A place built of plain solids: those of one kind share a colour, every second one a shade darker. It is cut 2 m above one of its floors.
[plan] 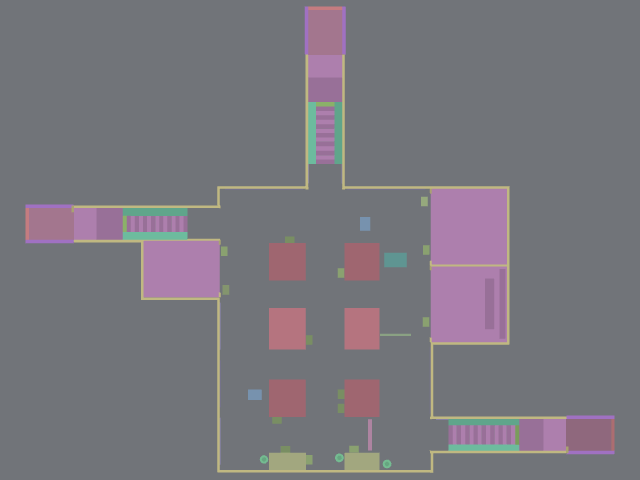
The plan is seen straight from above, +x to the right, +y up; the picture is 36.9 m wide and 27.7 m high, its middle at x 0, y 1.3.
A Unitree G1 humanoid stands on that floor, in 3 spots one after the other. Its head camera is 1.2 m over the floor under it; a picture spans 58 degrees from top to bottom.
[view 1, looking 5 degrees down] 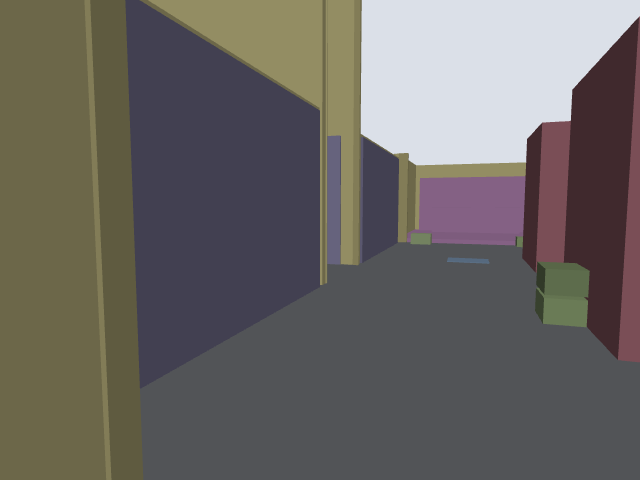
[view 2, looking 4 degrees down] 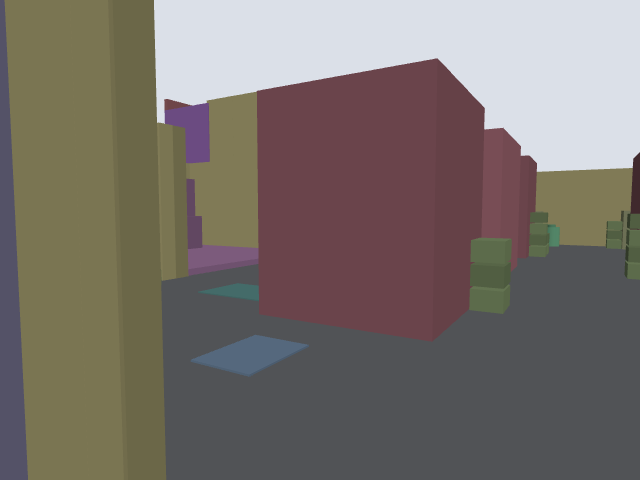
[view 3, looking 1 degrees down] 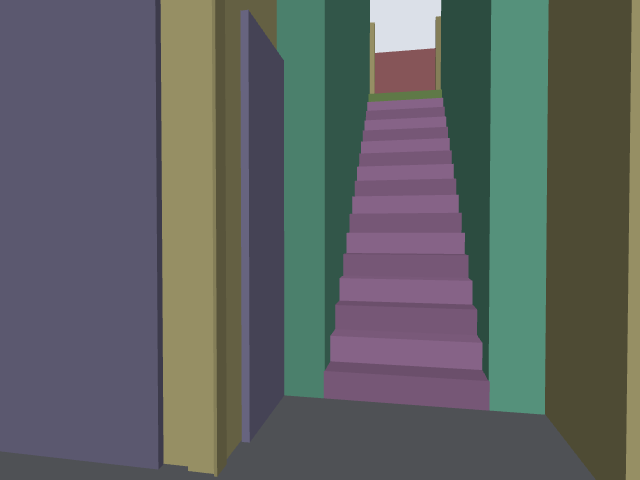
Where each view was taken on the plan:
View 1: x -6.71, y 2.23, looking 19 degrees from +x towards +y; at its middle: wall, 6.24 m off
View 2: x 0.30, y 4.97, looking -59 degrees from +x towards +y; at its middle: cage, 4.50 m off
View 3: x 4.36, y -9.95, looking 11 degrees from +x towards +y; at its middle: cheek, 3.12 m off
